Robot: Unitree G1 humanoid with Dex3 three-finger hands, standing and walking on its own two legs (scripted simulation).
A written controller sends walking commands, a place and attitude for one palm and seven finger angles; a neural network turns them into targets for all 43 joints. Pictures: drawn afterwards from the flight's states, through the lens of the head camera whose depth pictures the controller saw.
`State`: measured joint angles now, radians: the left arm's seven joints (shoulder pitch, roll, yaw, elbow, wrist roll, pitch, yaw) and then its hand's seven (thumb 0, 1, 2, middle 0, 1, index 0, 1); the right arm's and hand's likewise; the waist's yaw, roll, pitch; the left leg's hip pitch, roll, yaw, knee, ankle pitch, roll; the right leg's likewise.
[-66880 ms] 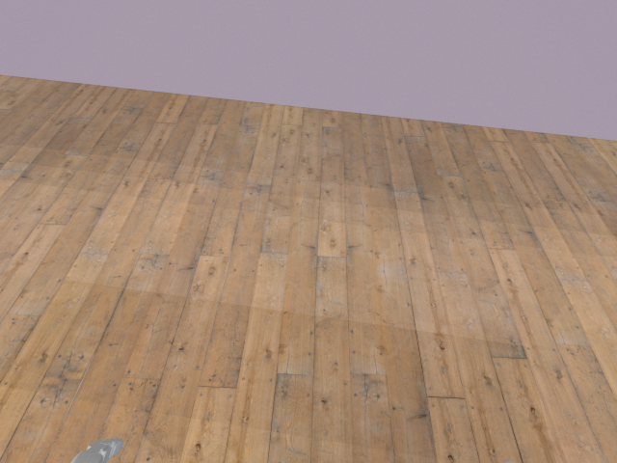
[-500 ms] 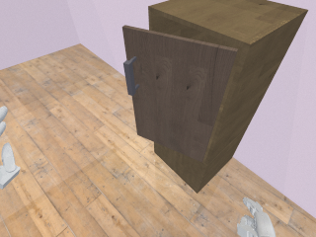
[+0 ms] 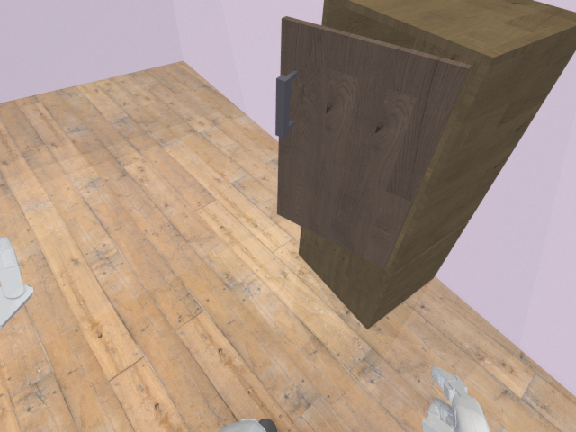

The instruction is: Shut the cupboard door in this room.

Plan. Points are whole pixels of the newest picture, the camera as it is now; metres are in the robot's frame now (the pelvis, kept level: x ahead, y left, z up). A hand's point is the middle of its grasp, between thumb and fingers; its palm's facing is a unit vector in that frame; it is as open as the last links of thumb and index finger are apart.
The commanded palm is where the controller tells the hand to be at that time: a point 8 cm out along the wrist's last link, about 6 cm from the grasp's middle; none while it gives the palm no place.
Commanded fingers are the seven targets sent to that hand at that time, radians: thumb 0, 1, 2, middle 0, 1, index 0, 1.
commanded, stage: step back with the hand held close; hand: left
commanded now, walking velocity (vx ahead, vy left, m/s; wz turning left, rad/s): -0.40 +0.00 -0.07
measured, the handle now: (287, 104) +0.79 +0.06 +0.06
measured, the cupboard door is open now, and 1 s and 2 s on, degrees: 21 21 21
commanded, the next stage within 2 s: stop stepping back and stand still in 0.06 s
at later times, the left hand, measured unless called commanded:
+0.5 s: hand out of the picture +0.08 +0.29 +0.20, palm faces +0.36 -0.85 -0.37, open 7.5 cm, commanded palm +0.01 +0.33 +0.19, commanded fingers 0.00 0.90 0.90 -0.20 -0.30 -0.20 -0.30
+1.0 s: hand out of the picture +0.01 +0.29 +0.19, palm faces +0.27 -0.82 -0.51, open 7.5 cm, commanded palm -0.04 +0.35 +0.19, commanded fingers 0.00 0.90 0.90 -0.20 -0.30 -0.20 -0.30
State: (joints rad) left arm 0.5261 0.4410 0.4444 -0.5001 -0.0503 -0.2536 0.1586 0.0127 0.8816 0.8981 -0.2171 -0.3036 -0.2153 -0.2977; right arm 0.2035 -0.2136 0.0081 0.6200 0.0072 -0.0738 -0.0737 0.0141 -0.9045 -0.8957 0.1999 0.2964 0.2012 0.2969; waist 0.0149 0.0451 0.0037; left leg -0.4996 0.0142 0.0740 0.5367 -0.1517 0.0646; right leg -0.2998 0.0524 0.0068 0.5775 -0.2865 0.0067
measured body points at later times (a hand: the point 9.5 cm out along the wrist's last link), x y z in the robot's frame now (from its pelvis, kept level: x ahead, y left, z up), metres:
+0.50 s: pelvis -0.14 +0.04 +0.03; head -0.15 +0.10 +0.47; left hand +0.05 +0.34 +0.22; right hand -0.04 -0.19 -0.05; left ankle +0.01 +0.11 -0.71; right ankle -0.22 -0.04 -0.68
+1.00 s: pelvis -0.21 +0.07 +0.00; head -0.20 +0.08 +0.45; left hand -0.01 +0.33 +0.22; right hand -0.09 -0.16 -0.10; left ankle -0.13 +0.20 -0.69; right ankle -0.20 +0.01 -0.72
